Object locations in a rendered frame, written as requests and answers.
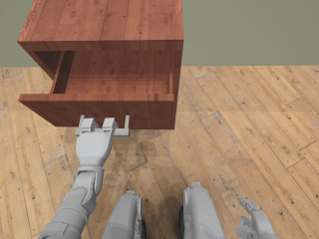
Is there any left robot shin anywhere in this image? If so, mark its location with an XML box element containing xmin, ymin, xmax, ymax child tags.
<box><xmin>118</xmin><ymin>190</ymin><xmax>143</xmax><ymax>239</ymax></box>

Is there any robot left forearm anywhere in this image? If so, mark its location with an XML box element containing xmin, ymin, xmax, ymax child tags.
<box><xmin>37</xmin><ymin>164</ymin><xmax>105</xmax><ymax>239</ymax></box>

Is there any handle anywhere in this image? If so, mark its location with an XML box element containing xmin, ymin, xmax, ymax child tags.
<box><xmin>75</xmin><ymin>115</ymin><xmax>131</xmax><ymax>137</ymax></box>

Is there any robot shin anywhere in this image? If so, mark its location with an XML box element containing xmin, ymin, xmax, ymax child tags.
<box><xmin>183</xmin><ymin>182</ymin><xmax>209</xmax><ymax>239</ymax></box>
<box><xmin>118</xmin><ymin>190</ymin><xmax>143</xmax><ymax>239</ymax></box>

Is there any robot left hand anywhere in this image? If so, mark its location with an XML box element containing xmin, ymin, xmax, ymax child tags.
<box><xmin>76</xmin><ymin>118</ymin><xmax>119</xmax><ymax>167</ymax></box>

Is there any right robot shin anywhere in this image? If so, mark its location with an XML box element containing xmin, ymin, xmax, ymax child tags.
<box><xmin>183</xmin><ymin>182</ymin><xmax>209</xmax><ymax>239</ymax></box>

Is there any cabinet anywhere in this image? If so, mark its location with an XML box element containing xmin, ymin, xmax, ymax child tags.
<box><xmin>17</xmin><ymin>0</ymin><xmax>184</xmax><ymax>129</ymax></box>

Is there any drawer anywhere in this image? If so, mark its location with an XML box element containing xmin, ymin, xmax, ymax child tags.
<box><xmin>18</xmin><ymin>50</ymin><xmax>174</xmax><ymax>127</ymax></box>

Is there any robot right hand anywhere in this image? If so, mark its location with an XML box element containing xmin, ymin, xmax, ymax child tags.
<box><xmin>236</xmin><ymin>197</ymin><xmax>275</xmax><ymax>239</ymax></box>

